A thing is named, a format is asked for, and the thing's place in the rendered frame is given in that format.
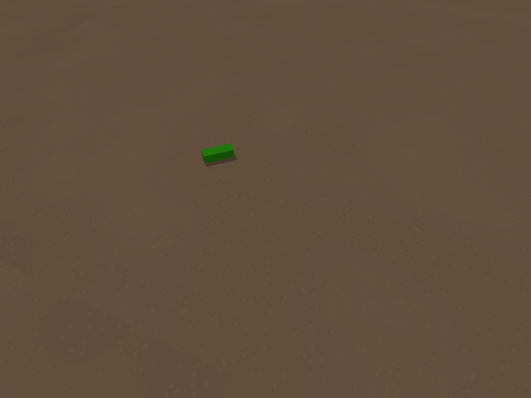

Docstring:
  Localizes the carton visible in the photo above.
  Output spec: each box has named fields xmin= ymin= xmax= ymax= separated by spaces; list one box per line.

xmin=201 ymin=143 xmax=234 ymax=163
